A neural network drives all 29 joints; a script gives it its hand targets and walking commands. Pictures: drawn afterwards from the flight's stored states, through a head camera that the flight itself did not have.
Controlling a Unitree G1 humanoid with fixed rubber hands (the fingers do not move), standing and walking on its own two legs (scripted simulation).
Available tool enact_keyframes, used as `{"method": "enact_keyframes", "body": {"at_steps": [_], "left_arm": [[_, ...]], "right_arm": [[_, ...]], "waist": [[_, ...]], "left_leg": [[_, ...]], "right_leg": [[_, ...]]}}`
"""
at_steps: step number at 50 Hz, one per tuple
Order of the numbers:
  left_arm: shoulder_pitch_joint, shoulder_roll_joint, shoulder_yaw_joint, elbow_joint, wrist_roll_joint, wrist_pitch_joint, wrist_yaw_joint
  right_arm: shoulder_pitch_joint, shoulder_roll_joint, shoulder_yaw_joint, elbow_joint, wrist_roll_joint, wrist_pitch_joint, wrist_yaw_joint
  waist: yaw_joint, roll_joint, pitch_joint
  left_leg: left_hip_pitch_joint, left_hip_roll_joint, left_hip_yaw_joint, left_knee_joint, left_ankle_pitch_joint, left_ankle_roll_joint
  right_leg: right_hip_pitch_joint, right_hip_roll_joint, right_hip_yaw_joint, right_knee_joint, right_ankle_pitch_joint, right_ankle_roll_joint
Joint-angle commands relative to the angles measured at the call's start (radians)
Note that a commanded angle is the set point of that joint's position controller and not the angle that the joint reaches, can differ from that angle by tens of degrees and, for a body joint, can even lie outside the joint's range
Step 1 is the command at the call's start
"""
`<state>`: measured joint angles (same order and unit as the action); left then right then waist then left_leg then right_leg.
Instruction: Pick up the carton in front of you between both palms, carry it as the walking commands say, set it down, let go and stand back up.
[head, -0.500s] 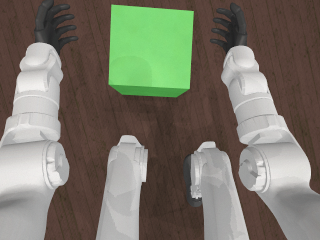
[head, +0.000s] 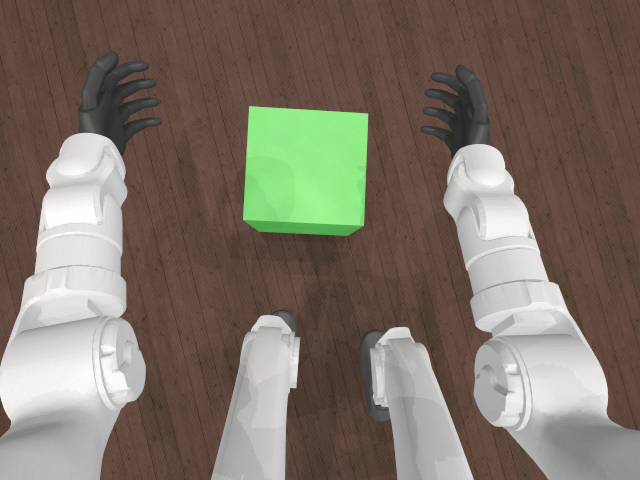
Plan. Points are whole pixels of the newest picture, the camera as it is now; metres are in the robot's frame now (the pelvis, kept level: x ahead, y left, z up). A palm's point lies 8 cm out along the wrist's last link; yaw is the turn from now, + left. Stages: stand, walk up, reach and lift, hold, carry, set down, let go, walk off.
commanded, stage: set down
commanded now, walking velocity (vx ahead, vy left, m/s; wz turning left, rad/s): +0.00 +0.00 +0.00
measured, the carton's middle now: (305, 181) +0.52 +0.07 -0.47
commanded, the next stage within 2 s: let go in 0.06 s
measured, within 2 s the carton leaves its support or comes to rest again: neither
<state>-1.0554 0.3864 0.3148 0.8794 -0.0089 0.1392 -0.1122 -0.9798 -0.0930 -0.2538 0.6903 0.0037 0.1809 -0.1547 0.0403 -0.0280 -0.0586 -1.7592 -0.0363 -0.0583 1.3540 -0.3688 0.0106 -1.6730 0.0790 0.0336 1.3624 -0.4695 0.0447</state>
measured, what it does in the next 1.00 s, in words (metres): rises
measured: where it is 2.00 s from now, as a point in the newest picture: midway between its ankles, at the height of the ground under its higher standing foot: (328, 380)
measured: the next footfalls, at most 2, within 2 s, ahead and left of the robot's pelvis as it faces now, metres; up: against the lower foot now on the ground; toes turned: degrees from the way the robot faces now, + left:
none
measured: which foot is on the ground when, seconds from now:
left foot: down 0.00-1.00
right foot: down 0.00-1.00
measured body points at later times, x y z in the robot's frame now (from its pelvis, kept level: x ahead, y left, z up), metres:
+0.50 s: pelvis +0.06 +0.01 +0.12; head +0.27 +0.04 +0.51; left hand +0.38 +0.29 +0.01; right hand +0.41 -0.16 +0.01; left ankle +0.09 +0.11 -0.56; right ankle +0.06 -0.13 -0.56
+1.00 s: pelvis +0.10 -0.03 +0.18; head +0.13 -0.02 +0.63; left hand +0.26 +0.22 +0.10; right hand +0.29 -0.25 +0.10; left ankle +0.09 +0.11 -0.56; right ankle +0.06 -0.13 -0.56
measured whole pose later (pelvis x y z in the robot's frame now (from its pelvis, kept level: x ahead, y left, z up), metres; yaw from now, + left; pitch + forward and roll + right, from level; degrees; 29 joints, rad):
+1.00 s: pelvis +0.10 -0.03 +0.18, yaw +3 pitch +2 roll +1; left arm 0.23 0.21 0.05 0.44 0.00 0.05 -0.07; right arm 0.23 -0.22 -0.04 0.44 0.00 0.04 0.05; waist 0.00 -0.02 0.04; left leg -0.23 -0.02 -0.06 0.41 -0.21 -0.02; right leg -0.17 0.04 0.06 0.44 -0.29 -0.03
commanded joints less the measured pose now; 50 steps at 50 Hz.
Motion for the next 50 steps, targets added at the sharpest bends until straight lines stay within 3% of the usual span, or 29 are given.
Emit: {"method": "enact_keyframes", "body": {"at_steps": [1, 7, 12, 19, 29, 41, 50], "left_arm": [[-0.187, 0.127, 0.026, -0.097, 0.018, -0.029, -0.001], [-0.095, 0.098, 0.031, -0.098, 0.069, -0.040, -0.002], [0.125, 0.068, 0.005, -0.196, 0.114, -0.032, 0.003], [0.393, 0.009, -0.059, -0.354, 0.067, -0.073, 0.013], [0.831, -0.060, -0.136, -0.367, 0.013, -0.143, 0.031], [1.201, -0.080, -0.215, -0.493, -0.004, -0.173, 0.053], [1.246, -0.065, -0.235, -0.539, 0.011, -0.081, 0.036]], "right_arm": [[-0.162, -0.062, -0.009, -0.100, -0.012, -0.030, 0.009], [-0.063, -0.053, -0.011, -0.091, -0.058, -0.042, 0.024], [0.154, -0.058, 0.021, -0.159, -0.107, -0.042, 0.036], [0.396, -0.074, 0.073, -0.254, -0.084, -0.093, 0.084], [0.786, -0.110, 0.116, -0.209, -0.057, -0.173, 0.143], [1.111, -0.175, 0.178, -0.315, -0.010, -0.209, 0.189], [1.164, -0.190, 0.203, -0.351, 0.000, -0.130, 0.213]], "waist": [[0.034, 0.080, -0.941], [0.030, 0.075, -0.935], [0.025, 0.083, -0.969], [0.013, 0.098, -0.794], [-0.017, 0.091, -0.560], [-0.036, 0.016, -0.200], [-0.038, -0.030, 0.072]], "left_leg": [[0.884, -0.013, 0.063, -0.159, 0.417, -0.028], [1.001, -0.006, 0.052, -0.267, 0.444, -0.025], [1.212, -0.004, 0.043, -0.365, 0.523, -0.023], [1.394, 0.014, 0.002, -0.488, 0.592, -0.024], [1.554, 0.029, -0.027, -0.629, 0.667, -0.026], [1.646, -0.002, 0.030, -0.894, 0.477, -0.028], [1.759, -0.029, 0.065, -0.950, 0.285, -0.021]], "right_leg": [[0.279, 0.037, -0.102, -0.201, 0.188, 0.026], [0.372, 0.029, -0.096, -0.311, 0.214, 0.030], [0.493, 0.029, -0.093, -0.414, 0.261, 0.022], [0.595, 0.011, -0.069, -0.543, 0.286, 0.000], [0.824, -0.013, -0.041, -0.695, 0.345, -0.017], [1.353, -0.043, -0.012, -0.939, 0.463, -0.021], [1.380, -0.079, 0.012, -1.058, 0.331, -0.024]]}}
